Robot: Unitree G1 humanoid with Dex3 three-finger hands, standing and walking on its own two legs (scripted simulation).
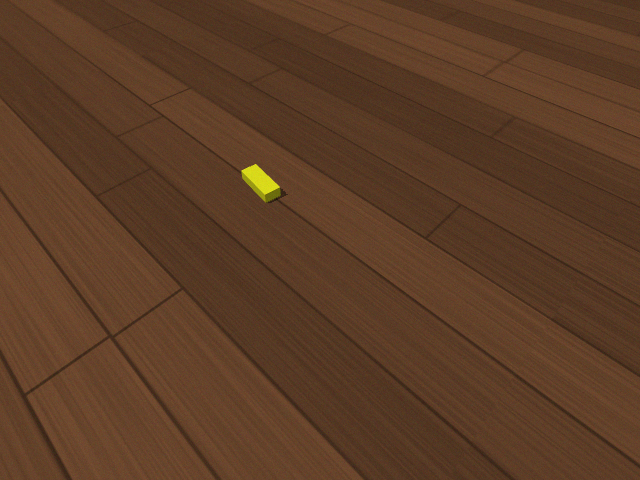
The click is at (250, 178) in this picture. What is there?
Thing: lying carton
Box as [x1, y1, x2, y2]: [241, 164, 280, 202]
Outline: 241,170 242,178 265,202 280,195 279,187 256,164
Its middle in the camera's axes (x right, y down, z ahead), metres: -0.28 -0.28 +1.82
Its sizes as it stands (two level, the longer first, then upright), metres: 0.205 0.082 0.052
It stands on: the floor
